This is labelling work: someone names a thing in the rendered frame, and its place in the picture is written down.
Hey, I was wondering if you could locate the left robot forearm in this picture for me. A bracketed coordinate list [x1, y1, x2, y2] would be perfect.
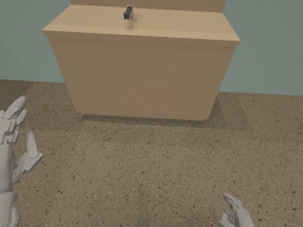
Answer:
[0, 191, 21, 227]

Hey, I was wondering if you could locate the left robot hand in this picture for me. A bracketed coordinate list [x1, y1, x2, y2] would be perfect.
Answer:
[0, 96, 43, 193]

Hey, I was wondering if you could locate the tap lever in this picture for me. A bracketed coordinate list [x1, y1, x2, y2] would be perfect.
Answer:
[123, 7, 132, 20]

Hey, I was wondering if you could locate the counter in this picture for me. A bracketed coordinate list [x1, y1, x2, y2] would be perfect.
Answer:
[42, 0, 241, 121]

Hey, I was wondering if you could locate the right robot hand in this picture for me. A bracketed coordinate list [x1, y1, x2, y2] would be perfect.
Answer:
[219, 193, 255, 227]

